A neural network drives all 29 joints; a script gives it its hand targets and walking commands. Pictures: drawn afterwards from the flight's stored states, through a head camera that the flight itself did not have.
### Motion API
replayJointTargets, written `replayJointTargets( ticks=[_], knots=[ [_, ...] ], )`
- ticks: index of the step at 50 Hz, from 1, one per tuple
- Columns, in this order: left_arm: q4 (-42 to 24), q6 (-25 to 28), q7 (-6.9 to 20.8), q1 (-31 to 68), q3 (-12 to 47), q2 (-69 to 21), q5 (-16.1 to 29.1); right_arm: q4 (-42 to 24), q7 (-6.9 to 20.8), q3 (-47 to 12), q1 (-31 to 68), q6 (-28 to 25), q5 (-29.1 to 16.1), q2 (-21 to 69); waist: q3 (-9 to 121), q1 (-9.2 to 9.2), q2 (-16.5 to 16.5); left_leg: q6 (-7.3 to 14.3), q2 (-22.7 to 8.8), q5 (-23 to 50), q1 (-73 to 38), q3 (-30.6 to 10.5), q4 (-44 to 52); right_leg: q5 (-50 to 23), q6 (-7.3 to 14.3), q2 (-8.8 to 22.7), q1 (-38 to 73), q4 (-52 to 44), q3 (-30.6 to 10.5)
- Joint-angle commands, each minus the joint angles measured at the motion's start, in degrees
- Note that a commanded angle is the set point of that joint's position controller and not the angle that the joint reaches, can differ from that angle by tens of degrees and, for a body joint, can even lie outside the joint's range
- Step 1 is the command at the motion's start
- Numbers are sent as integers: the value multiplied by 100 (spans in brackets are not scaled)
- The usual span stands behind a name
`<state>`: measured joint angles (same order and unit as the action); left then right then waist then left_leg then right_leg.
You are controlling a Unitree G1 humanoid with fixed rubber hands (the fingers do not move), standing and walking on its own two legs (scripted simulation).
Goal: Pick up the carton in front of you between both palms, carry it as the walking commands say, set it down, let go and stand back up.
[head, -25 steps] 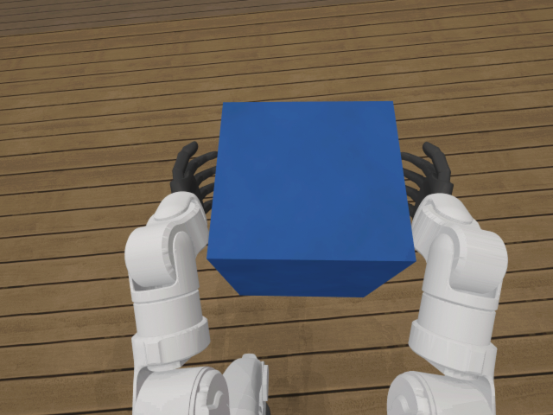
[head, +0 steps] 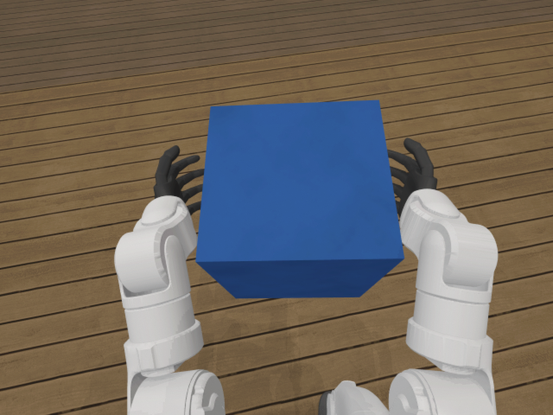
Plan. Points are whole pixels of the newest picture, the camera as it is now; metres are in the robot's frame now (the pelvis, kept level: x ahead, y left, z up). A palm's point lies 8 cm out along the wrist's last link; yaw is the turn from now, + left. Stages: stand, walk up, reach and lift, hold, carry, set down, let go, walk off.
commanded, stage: carry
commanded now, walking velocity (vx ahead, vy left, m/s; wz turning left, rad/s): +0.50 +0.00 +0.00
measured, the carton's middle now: (295, 215) +0.37 -0.01 +0.08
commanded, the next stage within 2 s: none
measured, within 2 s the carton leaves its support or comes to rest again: neither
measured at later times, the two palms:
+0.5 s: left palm (197, 73) +0.65 +0.15 +0.15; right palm (366, 66) +0.64 -0.16 +0.16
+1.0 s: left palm out of the picture +0.91 +0.14 +0.20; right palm out of the picture +0.94 -0.16 +0.19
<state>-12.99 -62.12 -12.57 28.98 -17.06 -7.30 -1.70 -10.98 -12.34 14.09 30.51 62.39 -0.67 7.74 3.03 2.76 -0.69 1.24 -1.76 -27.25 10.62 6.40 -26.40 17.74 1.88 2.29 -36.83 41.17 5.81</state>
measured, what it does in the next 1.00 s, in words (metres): climbs: right foot, then left foot 0.03 m higher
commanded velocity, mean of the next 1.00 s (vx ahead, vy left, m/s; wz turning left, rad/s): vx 0.50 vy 0.00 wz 0.00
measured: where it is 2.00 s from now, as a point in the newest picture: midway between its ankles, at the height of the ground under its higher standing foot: (281, 165)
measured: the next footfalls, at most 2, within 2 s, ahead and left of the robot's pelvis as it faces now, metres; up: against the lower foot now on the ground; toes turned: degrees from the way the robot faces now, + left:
right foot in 0.04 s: +0.19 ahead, -0.11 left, +0.02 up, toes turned -6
left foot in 0.44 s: +0.45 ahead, +0.10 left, +0.05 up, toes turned +6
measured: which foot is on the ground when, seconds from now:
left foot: down 0.00-0.06, up 0.08-0.42, down 0.44-0.86, up 0.88-1.00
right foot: up 0.00-0.02, down 0.04-0.46, up 0.48-0.82, down 0.84-1.00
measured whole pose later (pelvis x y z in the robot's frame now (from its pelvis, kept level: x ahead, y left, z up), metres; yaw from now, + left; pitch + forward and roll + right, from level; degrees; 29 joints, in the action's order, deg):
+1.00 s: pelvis +0.59 -0.03 +0.07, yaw +1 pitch +4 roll +0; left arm -5.4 -64.3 -11.7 29.8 -15.9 -7.9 -0.3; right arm -5.2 -12.4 19.2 30.7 64.1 2.4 7.5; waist 4.1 -4.9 -0.7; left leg 3.3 -0.9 -24.6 34.1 1.6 -75.0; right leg 21.2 2.7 -0.4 -23.2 33.5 7.8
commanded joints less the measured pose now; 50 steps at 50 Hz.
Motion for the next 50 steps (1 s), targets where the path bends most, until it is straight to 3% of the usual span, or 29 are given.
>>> replayJointTargets(
  ticks=[1, 2, 3, 4, 6, 7, 9, 12, 16, 19, 21, 22, 23, 24, 25, 27, 28, 31, 34, 36, 39, 41, 42, 43, 44, 45, 46, 47, 50],
  knots=[
    [240, -119, 40, 2847, 3156, -3257, 756, -128, -1, -3126, 2694, 65, -709, 3312, 2193, -499, -526, 446, -761, 3824, -180, -14, -875, -390, 164, -687, 2716, -961, 903],
    [455, -144, 48, 2712, 3092, -3259, 778, -77, -29, -3003, 2765, 113, -594, 3191, 2639, -797, -4, 165, -522, 3237, 615, 271, -2158, 141, 325, -162, 4081, -951, -80],
    [546, -151, 24, 2781, 3071, -3146, 779, -35, -43, -2876, 2743, 161, -496, 3181, 2850, -728, 1609, -107, 179, 1521, 2135, 195, -3795, 834, 1042, 1438, 4805, -1889, -3323],
    [596, -168, 33, 2955, 3134, -3382, 809, 36, -61, -2801, 2950, 180, -417, 3227, 2448, -791, 1801, -56, 608, -279, 3348, -350, -4766, 158, 1443, 1718, 4984, -2434, -4557],
    [242, -162, 147, 3510, 3488, -3859, 1169, 168, -49, -2680, 3031, 143, -413, 3529, 2272, -759, 266, 204, 76, -28, 3772, -796, -5730, -1323, 1502, 1716, 4579, -1752, -3531],
    [50, -114, 196, 3799, 3647, -4050, 1314, 171, -28, -2662, 3104, 107, -390, 3690, 2178, -680, -15, 251, -86, 194, 3758, -827, -5478, -1389, 1293, 1575, 4284, -1739, -3029],
    [-108, 0, 240, 4135, 3776, -4252, 1448, 150, -8, -2671, 3290, 19, -321, 3853, 2200, -537, 328, 278, -174, 464, 3619, -786, -5028, -755, 986, 1392, 4040, -1947, -2468],
    [-187, 133, 254, 4050, 3814, -4227, 1533, 1, -19, -2823, 3337, -111, -335, 3819, 2129, -559, 630, 178, -200, 743, 3920, -555, -4569, -749, 1080, 1339, 4142, -2182, -2010],
    [-93, 110, 134, 3429, 3610, -3757, 1342, -97, -83, -2909, 3088, -101, -430, 3491, 1911, -630, 715, 37, -248, 941, 3611, -255, -2833, -1481, 1037, 1118, 4100, -2265, -1186],
    [85, 7, 64, 3083, 3438, -3542, 1097, 37, -59, -2931, 2893, -7, -507, 3414, 1706, -606, 995, 103, 139, 985, 2594, 407, -1628, -2483, 775, 935, 3782, -2146, -581],
    [204, -44, 58, 3009, 3346, -3502, 963, 173, -26, -2930, 2881, 34, -547, 3463, 1993, -193, 1008, 230, 666, 1141, 1114, 949, -913, -4028, 486, 825, 3468, -1077, -64],
    [218, -62, 67, 2985, 3338, -3494, 906, 298, -14, -2903, 2814, 37, -570, 3498, 2483, 133, 705, 371, 684, 1291, -389, 849, -738, -4251, 245, 662, 2941, -120, 242],
    [174, -83, 77, 3105, 3290, -3504, 840, 343, 0, -2881, 2724, 33, -572, 3557, 2997, 462, -97, 726, -324, 27, -1785, -1058, -307, -2737, -41, 353, 1785, 1358, 277],
    [123, -89, 98, 3082, 3263, -3576, 824, 302, -4, -2934, 2949, -6, -605, 3571, 3038, 334, -1816, 1535, -1630, 257, -2567, -4201, 577, 308, -218, -584, 56, 2711, -14],
    [110, -54, 87, 3348, 3246, -3636, 853, 189, 28, -3076, 3058, -9, -697, 3762, 2803, 243, -1599, 1814, -1830, 1357, -2676, -4647, 696, 1208, -79, -631, -726, 3901, -641],
    [92, -6, 76, 3410, 3103, -3843, 791, -209, 134, -3476, 3540, -88, -1061, 4152, 2556, 343, -195, 1635, -1677, 2830, -2202, -3439, 40, 961, 100, -174, -1141, 4283, -814],
    [126, 34, 78, 3365, 3058, -3884, 756, -419, 172, -3614, 3738, -142, -1194, 4267, 2461, 247, -5, 1418, -1574, 2833, -1899, -3053, 90, 776, 117, -42, -1099, 3982, -837],
    [36, 162, 64, 3264, 3076, -3820, 638, -729, 249, -3807, 3935, -274, -1416, 4329, 2550, 37, -386, 1189, -1404, 2155, -1624, -2347, 369, 558, 99, 45, -814, 3140, -655],
    [-89, 178, 6, 3186, 3154, -3600, 620, -722, 222, -3733, 3648, -267, -1398, 3998, 2329, 79, -568, 1247, -1304, 2222, -1484, -1711, 600, 421, -32, 119, -746, 1823, -421],
    [-79, 113, -16, 3057, 3182, -3434, 643, -534, 158, -3576, 3296, -196, -1260, 3768, 2180, 44, -730, 1084, -1177, 2375, -1174, -1231, 676, 161, -54, 84, -199, 762, -240],
    [69, -34, 4, 2949, 3164, -3257, 702, -200, 60, -3290, 2903, -45, -954, 3475, 1955, -94, -899, 815, -1053, 2616, -815, -759, 529, -107, -29, -303, 761, -303, 491],
    [324, -103, 35, 2887, 3102, -3239, 727, -41, 3, -3097, 2762, 43, -711, 3327, 2144, -462, -558, 510, -817, 3463, -217, -159, -650, -363, 117, -670, 2446, -977, 927],
    [557, -131, 43, 2800, 3032, -3247, 741, 33, -15, -2991, 2802, 89, -615, 3238, 2570, -707, -104, 232, -583, 3348, 502, 174, -1780, -38, 290, -343, 3853, -904, 213],
    [671, -150, 29, 2795, 2990, -3142, 747, 70, -22, -2894, 2854, 144, -552, 3206, 2816, -741, 1264, -64, -4, 1784, 1842, 256, -3452, 898, 859, 1241, 4614, -1747, -2763],
    [734, -158, 24, 2963, 3050, -3288, 755, 133, -24, -2822, 3023, 168, -500, 3269, 2461, -794, 1980, -56, 682, -306, 3359, -223, -4435, 498, 1412, 1713, 5015, -2487, -4585],
    [546, -182, 64, 3242, 3174, -3520, 863, 216, -23, -2793, 3231, 160, -532, 3447, 2311, -735, 1196, 129, 282, -310, 3718, -729, -5313, -146, 1576, 1882, 4905, -2131, -4292],
    [395, -174, 114, 3458, 3376, -3783, 1064, 235, -10, -2725, 3207, 134, -531, 3536, 2271, -773, 409, 205, 118, -142, 3828, -783, -5648, -886, 1554, 1755, 4597, -1823, -3741],
    [183, -135, 163, 3764, 3557, -3973, 1228, 274, 0, -2669, 3215, 109, -476, 3670, 2177, -707, 7, 246, -68, 104, 3815, -821, -5459, -1104, 1358, 1619, 4272, -1767, -3157],
    [-65, 30, 237, 4262, 3751, -4260, 1496, 257, -11, -2637, 3390, -3, -320, 3837, 2162, -544, 501, 247, -158, 515, 3704, -709, -4928, -495, 1013, 1365, 3946, -2054, -2357]
  ],
)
